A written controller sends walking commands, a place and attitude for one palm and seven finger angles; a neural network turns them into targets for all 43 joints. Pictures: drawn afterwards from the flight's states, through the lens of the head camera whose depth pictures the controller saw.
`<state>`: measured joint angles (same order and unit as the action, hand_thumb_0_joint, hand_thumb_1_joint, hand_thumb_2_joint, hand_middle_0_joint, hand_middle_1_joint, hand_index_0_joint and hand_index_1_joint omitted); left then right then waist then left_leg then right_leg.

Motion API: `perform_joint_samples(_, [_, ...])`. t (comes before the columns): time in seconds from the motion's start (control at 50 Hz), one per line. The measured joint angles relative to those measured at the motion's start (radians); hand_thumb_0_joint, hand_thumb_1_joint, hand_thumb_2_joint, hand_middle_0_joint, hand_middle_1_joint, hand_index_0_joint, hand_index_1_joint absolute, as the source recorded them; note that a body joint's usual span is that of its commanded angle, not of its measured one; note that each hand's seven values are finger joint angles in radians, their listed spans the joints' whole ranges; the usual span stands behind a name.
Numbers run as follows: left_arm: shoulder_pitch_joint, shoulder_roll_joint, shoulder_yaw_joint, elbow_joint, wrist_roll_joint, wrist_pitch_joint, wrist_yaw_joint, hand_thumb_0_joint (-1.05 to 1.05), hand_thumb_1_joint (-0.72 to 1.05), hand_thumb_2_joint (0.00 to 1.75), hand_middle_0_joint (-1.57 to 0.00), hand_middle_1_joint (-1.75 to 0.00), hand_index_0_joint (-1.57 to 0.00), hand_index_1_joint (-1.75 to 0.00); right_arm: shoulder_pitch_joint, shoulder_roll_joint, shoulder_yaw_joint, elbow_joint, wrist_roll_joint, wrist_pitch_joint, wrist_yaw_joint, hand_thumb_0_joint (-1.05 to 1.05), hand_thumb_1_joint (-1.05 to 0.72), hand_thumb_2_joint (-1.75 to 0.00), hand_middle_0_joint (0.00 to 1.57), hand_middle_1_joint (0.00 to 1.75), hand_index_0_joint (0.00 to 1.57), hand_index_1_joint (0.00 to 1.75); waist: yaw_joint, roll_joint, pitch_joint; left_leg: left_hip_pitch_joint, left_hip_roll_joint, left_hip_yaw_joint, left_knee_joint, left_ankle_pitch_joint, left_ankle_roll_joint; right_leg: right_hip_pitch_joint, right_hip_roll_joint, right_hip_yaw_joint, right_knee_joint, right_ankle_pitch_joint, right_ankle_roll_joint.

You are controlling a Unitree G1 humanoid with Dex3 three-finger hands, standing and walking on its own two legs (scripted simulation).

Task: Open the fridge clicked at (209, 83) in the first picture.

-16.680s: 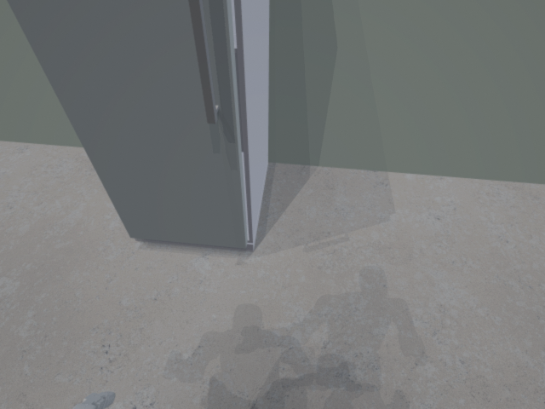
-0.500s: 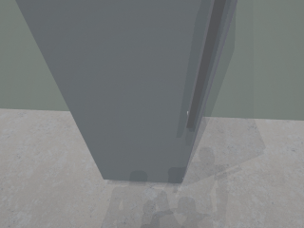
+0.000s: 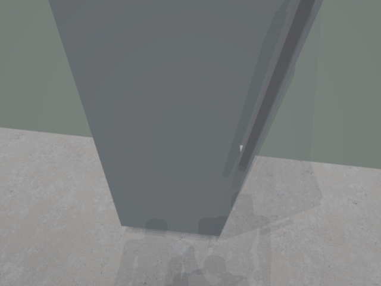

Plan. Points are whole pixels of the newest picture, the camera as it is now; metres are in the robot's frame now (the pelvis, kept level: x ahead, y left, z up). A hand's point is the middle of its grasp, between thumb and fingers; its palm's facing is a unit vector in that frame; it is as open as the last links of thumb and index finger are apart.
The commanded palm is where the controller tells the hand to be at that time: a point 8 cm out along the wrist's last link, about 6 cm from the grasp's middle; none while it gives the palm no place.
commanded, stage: look again from close up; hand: right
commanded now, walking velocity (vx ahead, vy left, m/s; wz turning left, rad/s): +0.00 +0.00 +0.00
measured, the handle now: (268, 84) +0.48 -0.12 +0.22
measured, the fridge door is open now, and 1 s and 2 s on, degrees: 0 0 0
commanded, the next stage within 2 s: raise the hand to about handle height in 0.78 s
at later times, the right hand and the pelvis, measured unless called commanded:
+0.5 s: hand out of the picture +0.01 -0.14 -0.17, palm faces +0.02 +0.98 -0.22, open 7.3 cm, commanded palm none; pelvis +0.01 +0.04 +0.00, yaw +0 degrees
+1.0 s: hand out of the picture +0.13 -0.17 -0.09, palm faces +0.27 +0.94 -0.20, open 7.3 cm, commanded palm +0.11 -0.20 -0.05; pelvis +0.00 +0.04 +0.00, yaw -2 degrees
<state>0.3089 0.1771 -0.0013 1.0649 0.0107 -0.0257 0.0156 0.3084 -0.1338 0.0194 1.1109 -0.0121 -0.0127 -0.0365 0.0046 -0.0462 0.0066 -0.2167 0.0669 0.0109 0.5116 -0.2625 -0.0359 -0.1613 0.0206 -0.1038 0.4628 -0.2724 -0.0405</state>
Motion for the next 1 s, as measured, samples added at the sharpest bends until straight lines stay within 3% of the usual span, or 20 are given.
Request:
perform_joint_samples(0.44, [-0.036,-0.013,-0.001,0.053,0.000,0.006,0.004,0.00,0.91,0.90,-0.20,-0.29,-0.20,-0.30,-0.046,-0.017,-0.009,0.002,0.003,-0.003,0.005,0.01,-0.92,-0.90,0.20,0.30,0.20,0.30,-0.002,0.026,0.039,0.020,-0.050,0.024,-0.040,0.013,0.049,0.019,-0.048,0.021,-0.044,0.023,0.052])
perform_joint_samples(0.9, [-0.045,-0.023,0.001,0.060,-0.001,0.008,0.005,0.01,0.91,0.90,-0.20,-0.29,-0.20,-0.30,-0.047,-0.017,-0.014,0.003,0.001,-0.008,-0.001,0.01,-0.92,-0.90,0.20,0.30,0.20,0.30,-0.007,0.031,0.040,0.028,-0.068,0.035,-0.065,0.022,0.058,0.007,-0.069,0.029,-0.030,0.018,0.063])
perform_joint_samples(0.94, [-0.010,-0.009,-0.009,-0.025,-0.027,-0.034,0.029,0.01,0.91,0.90,-0.20,-0.29,-0.20,-0.30,0.055,-0.027,-0.048,-0.340,0.082,0.085,-0.016,0.02,-0.93,-0.90,0.20,0.31,0.20,0.30,-0.014,0.032,0.052,0.015,-0.068,0.032,-0.038,0.014,0.056,-0.001,-0.068,0.032,-0.008,0.002,0.063])
perform_joint_samples(1.0, [0.029,0.020,0.000,-0.143,-0.051,-0.160,0.065,0.02,0.91,0.90,-0.20,-0.29,-0.20,-0.30,0.135,-0.045,-0.062,-0.751,0.150,-0.008,-0.059,0.03,-0.93,-0.89,0.20,0.32,0.20,0.31,-0.006,0.028,0.027,-0.015,-0.047,0.046,0.015,-0.016,0.051,-0.036,-0.051,0.048,0.034,-0.009,0.054])
